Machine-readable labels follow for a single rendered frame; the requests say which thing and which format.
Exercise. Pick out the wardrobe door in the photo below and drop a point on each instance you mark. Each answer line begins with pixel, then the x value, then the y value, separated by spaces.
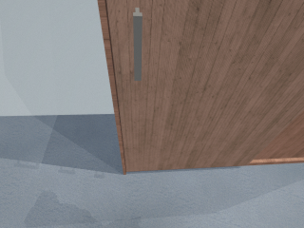
pixel 288 144
pixel 220 79

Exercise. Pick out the handle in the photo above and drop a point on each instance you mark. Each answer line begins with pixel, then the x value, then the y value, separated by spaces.
pixel 138 43

